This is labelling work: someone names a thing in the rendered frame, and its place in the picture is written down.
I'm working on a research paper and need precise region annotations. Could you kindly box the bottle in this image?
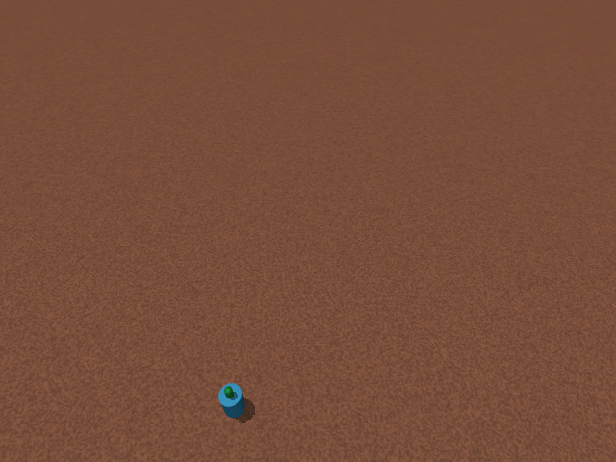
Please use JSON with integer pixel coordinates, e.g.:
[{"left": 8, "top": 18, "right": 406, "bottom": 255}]
[{"left": 218, "top": 383, "right": 245, "bottom": 418}]

